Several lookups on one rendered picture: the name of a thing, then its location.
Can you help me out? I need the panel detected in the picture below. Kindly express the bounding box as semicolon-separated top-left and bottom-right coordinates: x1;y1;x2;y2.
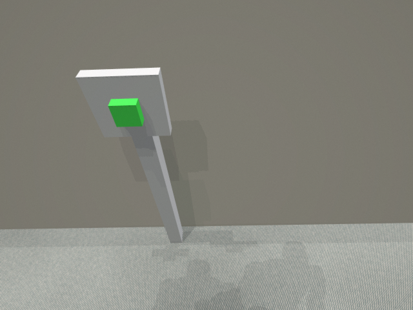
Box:
76;68;183;243

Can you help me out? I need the button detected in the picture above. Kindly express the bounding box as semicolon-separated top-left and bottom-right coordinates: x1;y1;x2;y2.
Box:
108;98;144;127

